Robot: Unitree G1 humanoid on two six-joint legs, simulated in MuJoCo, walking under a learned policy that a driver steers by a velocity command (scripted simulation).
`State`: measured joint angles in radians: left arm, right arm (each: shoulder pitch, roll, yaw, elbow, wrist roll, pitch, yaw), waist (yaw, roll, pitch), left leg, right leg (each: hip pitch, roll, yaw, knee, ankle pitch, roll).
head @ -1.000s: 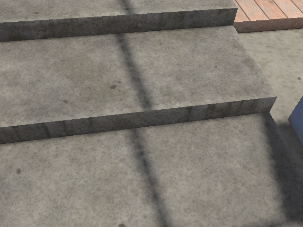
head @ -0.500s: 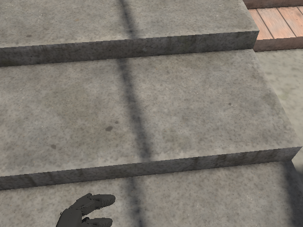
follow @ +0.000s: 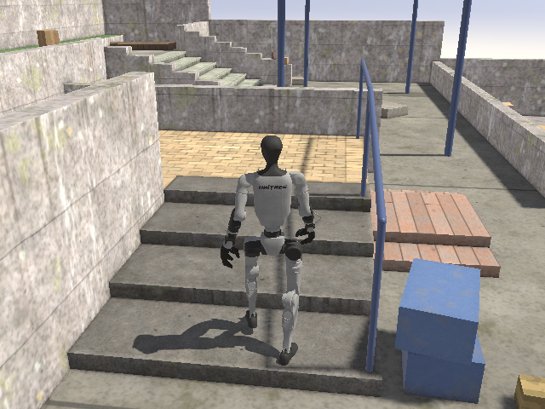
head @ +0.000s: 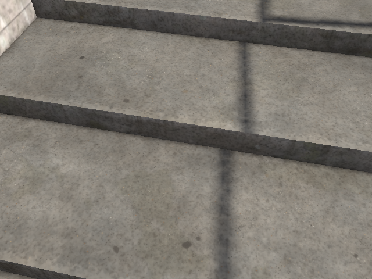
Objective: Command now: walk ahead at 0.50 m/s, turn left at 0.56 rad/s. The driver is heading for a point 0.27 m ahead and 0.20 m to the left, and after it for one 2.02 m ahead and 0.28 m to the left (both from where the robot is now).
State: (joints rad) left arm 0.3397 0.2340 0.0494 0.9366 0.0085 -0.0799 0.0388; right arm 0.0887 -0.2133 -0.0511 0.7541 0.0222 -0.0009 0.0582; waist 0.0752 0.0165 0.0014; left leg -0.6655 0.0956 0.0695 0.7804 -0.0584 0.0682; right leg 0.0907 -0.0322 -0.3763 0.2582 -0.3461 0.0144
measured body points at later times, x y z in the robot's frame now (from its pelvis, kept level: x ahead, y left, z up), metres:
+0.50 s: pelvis +0.27 +0.04 +0.01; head +0.31 +0.08 +0.46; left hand +0.46 +0.28 -0.07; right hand +0.34 -0.20 -0.11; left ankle +0.16 +0.10 -0.73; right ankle +0.46 -0.03 -0.54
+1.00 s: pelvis +0.40 +0.03 +0.12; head +0.42 +0.03 +0.56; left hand +0.40 +0.30 +0.00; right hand +0.59 -0.16 -0.01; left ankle +0.33 +0.19 -0.53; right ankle +0.49 +0.00 -0.62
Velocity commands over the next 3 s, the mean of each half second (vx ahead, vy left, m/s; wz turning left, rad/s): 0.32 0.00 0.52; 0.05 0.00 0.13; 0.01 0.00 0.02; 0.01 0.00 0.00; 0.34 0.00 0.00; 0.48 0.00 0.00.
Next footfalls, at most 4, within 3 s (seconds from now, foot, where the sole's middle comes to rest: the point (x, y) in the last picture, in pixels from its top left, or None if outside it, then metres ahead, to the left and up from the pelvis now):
0.10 left None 0.20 0.11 -0.77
0.58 right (206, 259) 0.53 0.00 -0.65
1.18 left None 0.37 0.22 -0.68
1.50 right None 0.42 0.02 -0.65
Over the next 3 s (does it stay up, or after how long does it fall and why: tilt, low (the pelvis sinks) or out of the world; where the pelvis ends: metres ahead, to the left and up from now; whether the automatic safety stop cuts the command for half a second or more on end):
stays up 0.64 0.01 0.11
